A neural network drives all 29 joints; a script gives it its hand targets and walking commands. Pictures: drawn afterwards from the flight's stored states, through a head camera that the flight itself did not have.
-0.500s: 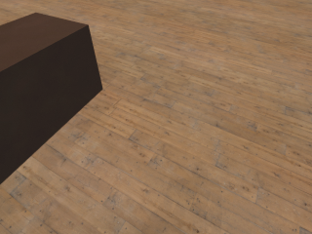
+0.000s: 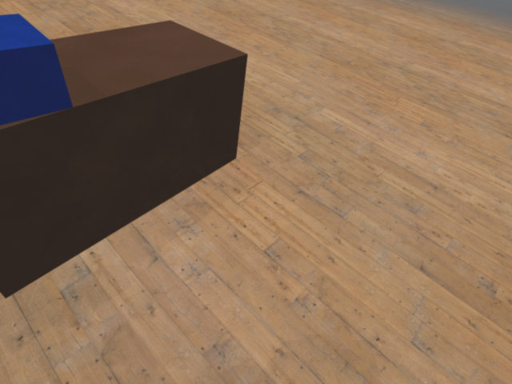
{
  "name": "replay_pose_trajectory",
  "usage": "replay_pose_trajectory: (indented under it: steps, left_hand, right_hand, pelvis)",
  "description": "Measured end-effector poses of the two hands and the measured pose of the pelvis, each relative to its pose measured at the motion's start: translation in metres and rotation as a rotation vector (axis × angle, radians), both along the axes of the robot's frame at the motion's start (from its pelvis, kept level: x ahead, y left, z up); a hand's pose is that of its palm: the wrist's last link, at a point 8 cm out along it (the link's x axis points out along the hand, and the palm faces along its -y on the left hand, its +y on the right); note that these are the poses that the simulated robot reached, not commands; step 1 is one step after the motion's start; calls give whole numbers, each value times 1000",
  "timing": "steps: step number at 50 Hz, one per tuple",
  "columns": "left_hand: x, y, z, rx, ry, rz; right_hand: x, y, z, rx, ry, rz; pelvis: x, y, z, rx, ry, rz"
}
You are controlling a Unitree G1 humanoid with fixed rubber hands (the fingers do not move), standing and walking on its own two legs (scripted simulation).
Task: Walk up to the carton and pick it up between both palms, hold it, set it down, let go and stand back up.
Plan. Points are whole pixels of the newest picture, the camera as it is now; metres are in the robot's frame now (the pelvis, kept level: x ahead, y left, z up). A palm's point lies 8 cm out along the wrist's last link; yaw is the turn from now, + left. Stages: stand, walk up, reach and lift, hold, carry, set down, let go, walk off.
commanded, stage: walk up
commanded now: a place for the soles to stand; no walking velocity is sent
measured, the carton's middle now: (1, 67) +1.00 +0.69 +0.02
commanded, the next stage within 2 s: none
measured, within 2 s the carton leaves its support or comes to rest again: neither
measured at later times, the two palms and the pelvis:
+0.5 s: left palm (42, 333) +0.25 +0.30 -0.05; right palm (357, 287) +0.35 -0.25 -0.08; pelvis +0.23 +0.01 +0.03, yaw +19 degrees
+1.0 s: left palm (7, 332) +0.27 +0.39 -0.10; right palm (230, 181) +0.64 +0.01 -0.07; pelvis +0.41 +0.16 +0.02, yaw +32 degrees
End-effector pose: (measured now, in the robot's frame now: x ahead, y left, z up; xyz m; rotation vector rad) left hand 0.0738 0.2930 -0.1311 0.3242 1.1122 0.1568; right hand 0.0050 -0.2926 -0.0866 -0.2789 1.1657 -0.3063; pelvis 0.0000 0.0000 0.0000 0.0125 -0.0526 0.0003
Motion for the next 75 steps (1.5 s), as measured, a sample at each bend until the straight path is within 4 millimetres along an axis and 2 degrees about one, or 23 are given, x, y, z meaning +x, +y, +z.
replay_pose_trajectory:
  steps: [3, 7, 10, 12, 14, 18, 20, 23, 26, 29, 33, 37, 42, 45, 47, 49, 51, 55, 58, 61, 66, 71, 75]
  left_hand:
    - [45, -3, 9, -61, -69, -27]
    - [104, -17, 52, -112, -200, -63]
    - [143, -17, 85, -111, -298, -56]
    - [165, -12, 99, -92, -344, -39]
    - [182, -6, 106, -67, -368, -14]
    - [206, 6, 100, -5, -367, 67]
    - [208, 10, 91, 26, -350, 128]
    - [191, 12, 83, 56, -292, 215]
    - [162, 9, 85, 61, -206, 334]
    - [134, 2, 90, 50, -100, 407]
    - [112, -3, 90, 28, 25, 461]
    - [110, 2, 84, -6, 90, 517]
    - [122, 20, 62, -61, 133, 585]
    - [136, 43, 39, -92, 159, 608]
    - [154, 61, 27, -113, 164, 604]
    - [180, 82, 25, -124, 132, 591]
    - [213, 105, 32, -117, 70, 561]
    - [282, 152, 54, -83, -91, 511]
    - [319, 177, 66, -67, -178, 512]
    - [345, 188, 70, -71, -210, 530]
    - [377, 190, 68, -93, -179, 559]
    - [423, 201, 73, -65, -159, 572]
    - [465, 218, 79, 7, -181, 580]
  right_hand:
    - [6, 31, -9, 36, 45, -8]
    - [13, 62, -6, 105, 144, 10]
    - [33, 73, -4, 144, 200, 63]
    - [58, 74, -3, 160, 210, 102]
    - [91, 70, -4, 165, 194, 138]
    - [176, 48, -10, 138, 128, 219]
    - [224, 36, -16, 110, 98, 277]
    - [298, 34, -9, 74, 43, 360]
    - [363, 44, 8, 57, -6, 449]
    - [419, 64, 19, 76, -55, 511]
    - [468, 105, 20, 132, -77, 577]
    - [500, 159, 14, 191, -49, 643]
    - [553, 237, 11, 226, -61, 756]
    - [595, 281, 10, 203, -116, 808]
    - [617, 299, 10, 175, -158, 810]
    - [630, 305, 14, 141, -177, 778]
    - [636, 303, 24, 105, -175, 736]
    - [634, 291, 44, 45, -111, 698]
    - [632, 285, 52, 17, -43, 700]
    - [637, 286, 55, 9, 3, 702]
    - [659, 297, 48, 35, 42, 700]
    - [687, 308, 25, 76, 108, 702]
    - [723, 313, -1, 100, 166, 718]
  pelvis:
    - [20, 13, 2, -3, -2, 27]
    - [51, 26, 23, -9, -15, 79]
    - [76, 32, 34, -17, -11, 135]
    - [95, 32, 38, -12, -7, 160]
    - [115, 29, 38, -4, -2, 179]
    - [164, 18, 27, 17, 13, 222]
    - [188, 14, 19, -9, 15, 236]
    - [214, 10, 19, 2, 1, 295]
    - [239, 13, 32, 28, -9, 331]
    - [261, 23, 43, 22, -5, 340]
    - [288, 38, 47, 8, 5, 365]
    - [316, 58, 46, -12, 15, 410]
    - [353, 94, 35, -40, 28, 473]
    - [378, 123, 21, -41, 42, 504]
    - [389, 141, 14, -23, 35, 535]
    - [400, 157, 15, -36, 21, 552]
    - [412, 169, 22, -47, 7, 567]
    - [437, 188, 41, -52, -9, 605]
    - [456, 198, 48, -52, -13, 638]
    - [476, 207, 52, -46, -9, 655]
    - [512, 221, 52, -28, 15, 677]
    - [554, 233, 46, -8, 41, 701]
    - [597, 242, 34, -13, 49, 710]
